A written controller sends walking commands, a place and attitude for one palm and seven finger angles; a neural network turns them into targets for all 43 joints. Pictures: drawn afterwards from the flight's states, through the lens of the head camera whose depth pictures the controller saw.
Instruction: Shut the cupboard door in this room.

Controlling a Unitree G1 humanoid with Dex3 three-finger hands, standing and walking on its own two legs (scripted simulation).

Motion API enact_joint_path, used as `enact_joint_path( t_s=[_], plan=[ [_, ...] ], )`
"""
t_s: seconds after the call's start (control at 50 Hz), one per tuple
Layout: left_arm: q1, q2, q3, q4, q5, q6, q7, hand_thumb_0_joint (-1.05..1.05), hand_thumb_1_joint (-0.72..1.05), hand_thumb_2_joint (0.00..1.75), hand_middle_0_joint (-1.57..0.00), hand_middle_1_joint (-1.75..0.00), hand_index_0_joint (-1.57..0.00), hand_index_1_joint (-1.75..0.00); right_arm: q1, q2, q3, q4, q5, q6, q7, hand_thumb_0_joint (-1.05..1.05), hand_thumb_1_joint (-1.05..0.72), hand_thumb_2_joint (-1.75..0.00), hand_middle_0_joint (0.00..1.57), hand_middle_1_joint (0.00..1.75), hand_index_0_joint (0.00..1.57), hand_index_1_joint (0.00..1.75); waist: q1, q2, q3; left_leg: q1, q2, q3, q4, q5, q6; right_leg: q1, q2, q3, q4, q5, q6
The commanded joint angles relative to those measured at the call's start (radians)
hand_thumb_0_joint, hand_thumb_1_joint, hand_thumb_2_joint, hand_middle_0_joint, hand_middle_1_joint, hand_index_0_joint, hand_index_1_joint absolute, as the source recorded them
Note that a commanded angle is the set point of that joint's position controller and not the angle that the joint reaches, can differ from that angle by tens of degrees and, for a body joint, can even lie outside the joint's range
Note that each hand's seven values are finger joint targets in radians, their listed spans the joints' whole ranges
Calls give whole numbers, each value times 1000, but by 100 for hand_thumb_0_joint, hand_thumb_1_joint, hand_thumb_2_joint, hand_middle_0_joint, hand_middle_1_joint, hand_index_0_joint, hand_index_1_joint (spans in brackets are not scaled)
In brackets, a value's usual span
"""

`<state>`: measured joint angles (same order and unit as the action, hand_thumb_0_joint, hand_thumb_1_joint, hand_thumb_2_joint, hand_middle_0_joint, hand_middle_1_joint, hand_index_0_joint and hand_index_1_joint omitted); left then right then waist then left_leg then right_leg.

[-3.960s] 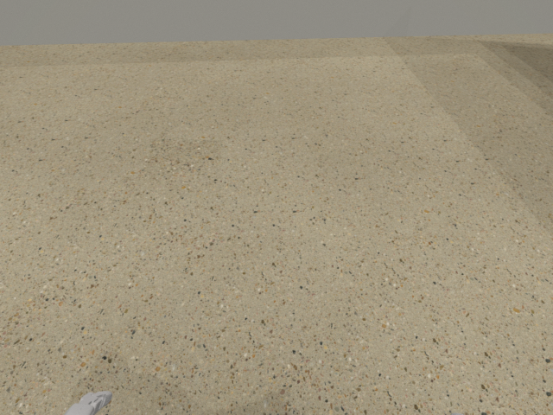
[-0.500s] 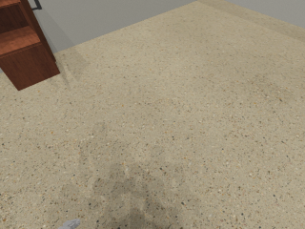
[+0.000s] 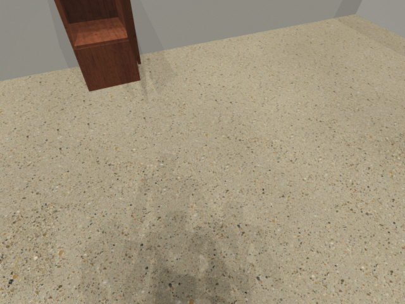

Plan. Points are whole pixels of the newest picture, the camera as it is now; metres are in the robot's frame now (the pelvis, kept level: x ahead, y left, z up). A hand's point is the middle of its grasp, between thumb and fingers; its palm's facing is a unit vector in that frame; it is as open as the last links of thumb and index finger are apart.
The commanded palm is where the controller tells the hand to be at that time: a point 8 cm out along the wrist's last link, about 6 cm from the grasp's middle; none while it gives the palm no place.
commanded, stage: stand and wait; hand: left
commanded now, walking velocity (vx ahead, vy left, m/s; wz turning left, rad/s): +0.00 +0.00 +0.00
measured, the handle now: out of the picture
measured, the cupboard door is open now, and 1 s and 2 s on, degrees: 86 86 86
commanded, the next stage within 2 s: turn or walk to find it in 0.56 s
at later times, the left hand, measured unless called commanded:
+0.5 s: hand out of the picture -0.02 +0.18 -0.17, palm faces +0.00 -0.98 -0.18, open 7.3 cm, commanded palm none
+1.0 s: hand out of the picture -0.03 +0.20 -0.19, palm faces +0.11 -0.98 -0.19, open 7.4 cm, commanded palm none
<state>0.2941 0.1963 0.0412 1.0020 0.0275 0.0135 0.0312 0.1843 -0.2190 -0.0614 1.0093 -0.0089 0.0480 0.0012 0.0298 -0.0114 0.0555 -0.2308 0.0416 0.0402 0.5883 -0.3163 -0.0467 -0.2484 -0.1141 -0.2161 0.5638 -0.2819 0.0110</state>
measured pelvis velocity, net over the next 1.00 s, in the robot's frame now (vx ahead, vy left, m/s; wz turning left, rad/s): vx -0.05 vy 0.02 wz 0.08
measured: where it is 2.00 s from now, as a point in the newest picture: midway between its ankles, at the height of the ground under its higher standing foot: outside the picture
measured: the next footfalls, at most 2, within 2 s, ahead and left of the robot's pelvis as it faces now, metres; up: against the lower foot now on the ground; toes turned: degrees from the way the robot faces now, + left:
right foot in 0.34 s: +0.02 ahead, -0.12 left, +0.00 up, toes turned -6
right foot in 1.26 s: -0.01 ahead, -0.12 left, +0.00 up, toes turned +5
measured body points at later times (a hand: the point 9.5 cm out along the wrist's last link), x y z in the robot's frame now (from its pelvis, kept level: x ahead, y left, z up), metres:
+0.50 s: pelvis -0.03 +0.01 +0.01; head -0.04 +0.01 +0.46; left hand -0.02 +0.23 -0.15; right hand -0.01 -0.22 -0.15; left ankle -0.02 +0.12 -0.73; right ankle -0.02 -0.12 -0.73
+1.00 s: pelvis -0.05 +0.02 +0.00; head -0.03 +0.04 +0.44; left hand -0.03 +0.25 -0.17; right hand -0.06 -0.21 -0.16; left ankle -0.02 +0.12 -0.73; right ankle -0.03 -0.11 -0.72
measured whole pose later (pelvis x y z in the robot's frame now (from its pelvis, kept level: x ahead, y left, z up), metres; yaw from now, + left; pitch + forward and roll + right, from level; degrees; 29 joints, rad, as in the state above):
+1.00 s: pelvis -0.05 +0.02 +0.00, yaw +4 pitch +0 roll -1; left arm 0.24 0.17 0.06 1.05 0.02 0.05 0.04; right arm 0.34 -0.12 -0.05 1.07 -0.03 0.04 -0.01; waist -0.03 -0.03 0.03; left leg -0.36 -0.01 0.00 0.63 -0.27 0.03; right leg -0.33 -0.08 -0.13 0.69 -0.39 0.02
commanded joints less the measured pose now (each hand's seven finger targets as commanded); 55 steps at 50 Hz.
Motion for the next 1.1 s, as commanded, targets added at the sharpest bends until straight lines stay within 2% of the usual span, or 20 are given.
enact_joint_path(
  t_s=[0.0, 0.02, 0.06, 0.12, 0.22, 0.28, 0.32, 0.34, 0.38, 0.48, 0.56, 0.68, 0.84, 0.88, 0.9, 0.92, 0.94, 0.96, 1.02, 1.08],
  plan=[
    [11, 54, 1, -48, -21, 3, 3, 0, 90, 90, -20, -30, -20, -30, 106, -175, -16, -21, -8, -47, -20, 0, -90, -90, 20, 30, 20, 30, -42, 278, -87, 171, 315, -311, -299, 503, 172, -174, 13, 99, 184, -251, 37],
    [-17, 68, 4, -43, -14, 9, 3, 0, 90, 90, -20, -30, -20, -30, 74, -168, -10, -24, -13, -42, -22, 0, -90, -90, 20, 30, 20, 30, -42, 191, -48, 62, 319, -257, -310, 401, 206, -117, 11, 147, 272, -275, 24],
    [-20, 64, 2, 2, -9, 23, 0, 0, 90, 90, -20, -30, -20, -30, 16, -112, 10, -13, -12, -53, -42, 0, -90, -90, 20, 30, 20, 30, -25, 247, 17, 25, 247, -210, -335, 431, 191, -141, 4, 195, 334, -210, 31],
    [29, 48, -4, 45, -12, 16, -8, 0, 90, 90, -20, -30, -20, -30, -3, -96, 17, -7, -6, -56, -46, 0, -90, -90, 20, 30, 20, 30, -12, 184, 1, 80, 203, -127, -297, 545, 190, -125, 13, 188, 304, -154, 34],
    [23, 25, -19, 63, -11, 10, -4, 0, 90, 90, -20, -30, -20, -30, 36, -91, 6, 21, -6, -56, -43, 0, -90, -90, 20, 30, 20, 30, -30, 121, -12, 107, 198, -132, -286, 463, 193, -46, 25, 163, 73, -117, 44],
    [93, 33, -21, 97, -7, -6, 2, 0, 90, 90, -20, -30, -20, -30, 27, -67, 10, 32, 3, -58, -38, 0, -90, -90, 20, 30, 20, 30, 0, 60, -43, 57, 128, -94, -207, 317, 125, 94, 17, 177, -186, 122, 40],
    [59, 74, -22, 95, -8, -22, 7, 0, 90, 90, -20, -30, -20, -30, 50, -23, 18, 38, 12, -57, -31, 0, -90, -90, 20, 30, 20, 30, -29, -29, -28, 32, 65, -57, -193, 203, 73, 93, -60, 274, -218, 226, -2],
    [49, 77, -25, 93, -10, -22, 6, 0, 90, 90, -20, -30, -20, -30, 57, -11, 22, 43, 8, -58, -27, 0, -90, -90, 20, 30, 20, 30, -36, -5, -19, 42, 49, -55, -217, 157, 68, 66, -73, 265, -212, 210, -13],
    [24, 64, -26, 99, -11, -24, 3, 0, 90, 90, -20, -30, -20, -30, 65, -16, 19, 59, -1, -47, -29, 0, -90, -90, 20, 30, 20, 30, -40, -117, 31, 78, 47, -40, -217, 108, 59, -36, -47, 272, -240, 69, -21],
    [33, 48, -30, 107, -16, -18, 5, 0, 90, 90, -20, -30, -20, -30, 117, -12, 35, 99, -3, -54, -29, 0, -90, -90, 20, 30, 20, 30, -30, -5, 68, 41, 56, -54, -281, 67, 68, -23, -13, 258, -256, -9, -15],
    [43, 49, -25, 111, -19, -17, 7, 0, 90, 90, -20, -30, -20, -30, 149, 0, 38, 112, -3, -55, -30, 0, -90, -90, 20, 30, 20, 30, -23, 18, 49, 11, 52, -54, -280, 64, 67, 17, -16, 253, -255, -7, -19],
    [28, 67, 2, 84, -19, -7, 12, 0, 90, 90, -20, -30, -20, -30, 182, -2, 28, 101, -7, -38, -25, 0, -90, -90, 20, 30, 20, 30, -19, -1, 40, -85, 43, -69, -211, 52, 67, 17, -43, 229, -213, -84, -25],
    [-40, 101, 34, 10, -7, 5, 16, 0, 90, 90, -20, -30, -20, -30, 224, 18, -1, 54, -14, -12, -16, 0, -90, -90, 20, 30, 20, 30, -44, -102, 9, -91, 9, -34, 18, -10, 57, -117, -169, 264, -250, -244, -88],
    [-76, 101, 40, -11, -5, 9, 13, 0, 90, 90, -20, -30, -20, -30, 236, 12, -4, 43, -16, -13, -13, 0, -90, -90, 20, 30, 20, 30, -57, -41, 20, -99, 28, -77, -32, -8, 65, -153, -135, 209, -180, -251, -68],
    [-77, 87, 40, -20, -6, 12, 11, 0, 90, 90, -20, -30, -20, -30, 233, -3, -6, 31, -18, -17, -12, 0, -90, -90, 20, 30, 20, 30, -58, 35, 31, -120, 54, -140, -104, -8, 79, -163, -88, 162, -104, -241, -43],
    [-81, 67, 36, -28, -9, 15, 9, 0, 90, 90, -20, -30, -20, -30, 228, -33, -12, 19, -21, -21, -12, 0, -90, -90, 20, 30, 20, 30, -61, 157, 48, -166, 105, -270, -213, -57, 104, -167, -13, 113, 9, -229, -10],
    [-92, 46, 35, -39, -11, 17, 8, 0, 90, 90, -20, -30, -20, -30, 230, -73, -18, 9, -25, -28, -17, 0, -90, -90, 20, 30, 20, 30, -69, 281, 48, -191, 195, -448, -356, -102, 155, -155, 69, 74, 193, -180, 17],
    [-89, 34, 34, -42, -6, 16, 8, 0, 90, 90, -20, -30, -20, -30, 221, -86, -20, 7, -22, -38, -26, 0, -90, -90, 20, 30, 20, 30, -65, 303, 29, -151, 233, -516, -403, -37, 206, -180, 76, 129, 343, -224, 12],
    [-56, 16, 22, -23, -4, 2, 2, 0, 90, 90, -20, -30, -20, -30, 184, -76, -15, -1, -17, -56, -41, 0, -90, -90, 20, 30, 20, 30, -47, 204, -90, 26, 216, -436, -309, 220, 237, -239, 56, 198, 426, -222, 9],
    [-76, -1, 7, -22, -13, -3, -1, 0, 90, 90, -20, -30, -20, -30, 168, -85, -13, 0, -21, -56, -46, 0, -90, -90, 20, 30, 20, 30, -55, 141, -122, 107, 186, -361, -267, 390, 232, -195, 67, 193, 293, -217, 23]
  ],
)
